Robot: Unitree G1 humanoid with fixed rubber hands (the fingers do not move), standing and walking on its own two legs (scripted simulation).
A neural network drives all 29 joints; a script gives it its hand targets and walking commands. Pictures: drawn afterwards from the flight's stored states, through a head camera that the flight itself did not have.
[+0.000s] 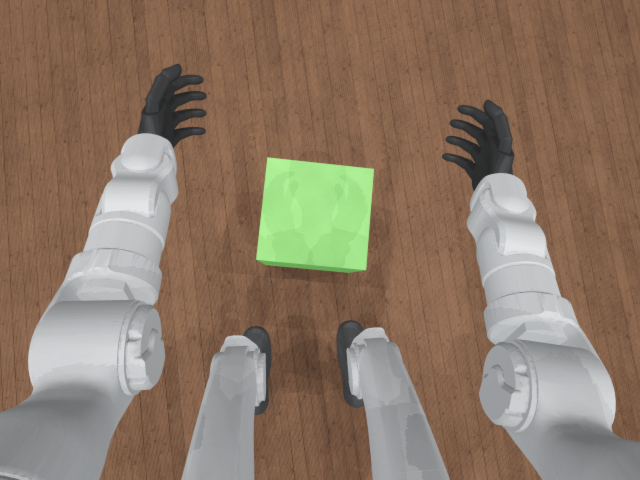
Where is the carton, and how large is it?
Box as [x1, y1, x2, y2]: [256, 157, 373, 272]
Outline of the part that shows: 267,157 256,259 265,264 344,272 365,269 373,169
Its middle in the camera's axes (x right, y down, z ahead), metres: -0.01 -0.04 +0.87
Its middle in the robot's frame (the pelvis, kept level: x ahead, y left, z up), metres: +0.46 -0.03 -0.51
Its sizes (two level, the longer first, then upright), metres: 0.210 0.200 0.250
